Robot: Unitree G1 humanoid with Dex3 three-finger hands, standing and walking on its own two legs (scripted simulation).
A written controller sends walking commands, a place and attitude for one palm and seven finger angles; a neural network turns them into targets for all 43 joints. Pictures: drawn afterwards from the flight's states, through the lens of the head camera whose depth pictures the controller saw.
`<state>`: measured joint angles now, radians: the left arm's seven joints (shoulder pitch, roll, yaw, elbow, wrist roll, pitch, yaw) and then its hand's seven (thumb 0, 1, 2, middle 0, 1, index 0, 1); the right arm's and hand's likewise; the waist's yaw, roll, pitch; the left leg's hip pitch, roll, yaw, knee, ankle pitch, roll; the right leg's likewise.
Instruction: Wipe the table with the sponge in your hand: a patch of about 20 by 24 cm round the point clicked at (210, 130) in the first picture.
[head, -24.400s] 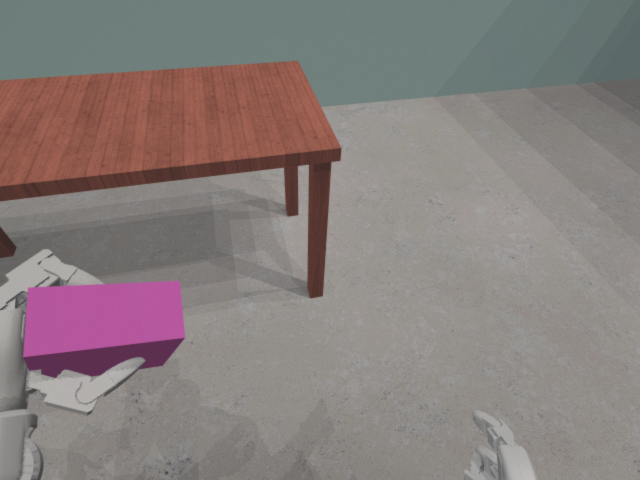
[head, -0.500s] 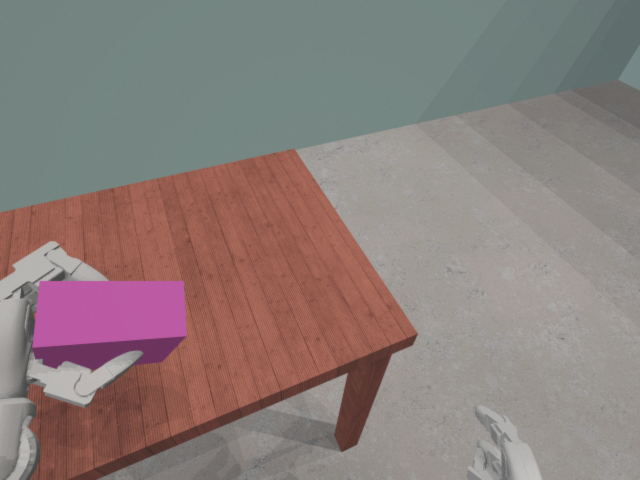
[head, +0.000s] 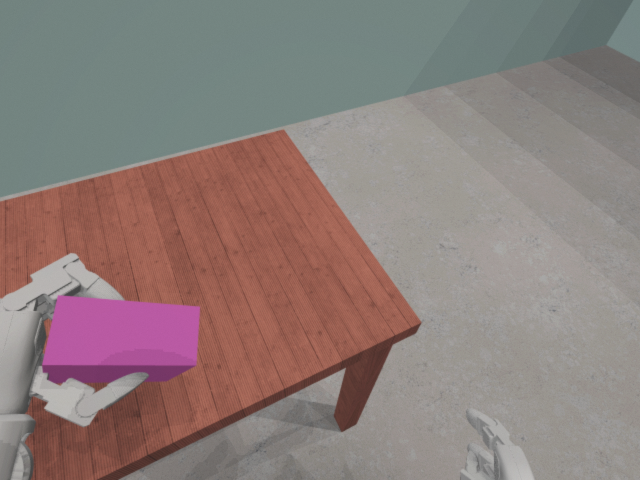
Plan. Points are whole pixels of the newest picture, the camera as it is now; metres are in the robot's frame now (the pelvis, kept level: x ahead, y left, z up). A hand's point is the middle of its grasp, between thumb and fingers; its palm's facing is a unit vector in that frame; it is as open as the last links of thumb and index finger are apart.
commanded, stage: come to a stop and stand still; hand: left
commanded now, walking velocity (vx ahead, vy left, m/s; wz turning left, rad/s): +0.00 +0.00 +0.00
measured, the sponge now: (141, 346) +0.22 +0.19 +0.11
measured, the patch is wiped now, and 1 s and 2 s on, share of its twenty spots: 0.00 0.00 0.00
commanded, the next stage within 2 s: look again from close up in 0.36 s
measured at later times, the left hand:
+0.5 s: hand (32, 334) +0.21 +0.27 +0.15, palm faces +0.38 -0.84 -0.38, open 9.6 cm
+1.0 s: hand (55, 338) +0.20 +0.24 +0.16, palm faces +0.36 -0.85 -0.38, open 9.6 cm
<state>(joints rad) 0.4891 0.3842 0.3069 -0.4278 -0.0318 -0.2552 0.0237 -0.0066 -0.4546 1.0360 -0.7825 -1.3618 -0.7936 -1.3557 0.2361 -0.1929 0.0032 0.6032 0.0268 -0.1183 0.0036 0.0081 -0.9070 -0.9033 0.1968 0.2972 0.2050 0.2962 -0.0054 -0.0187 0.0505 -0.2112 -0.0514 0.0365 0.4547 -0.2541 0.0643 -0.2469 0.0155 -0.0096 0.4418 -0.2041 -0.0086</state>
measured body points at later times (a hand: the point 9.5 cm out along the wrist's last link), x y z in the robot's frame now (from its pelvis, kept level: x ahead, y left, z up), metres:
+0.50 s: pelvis +0.00 +0.01 +0.00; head +0.03 +0.04 +0.45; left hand +0.19 +0.32 +0.17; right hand +0.20 -0.19 -0.06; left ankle -0.01 +0.07 -0.74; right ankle +0.02 -0.11 -0.74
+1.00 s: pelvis -0.01 -0.01 +0.00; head +0.01 +0.02 +0.45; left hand +0.18 +0.29 +0.18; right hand +0.17 -0.22 -0.07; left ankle -0.01 +0.07 -0.74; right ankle +0.02 -0.11 -0.74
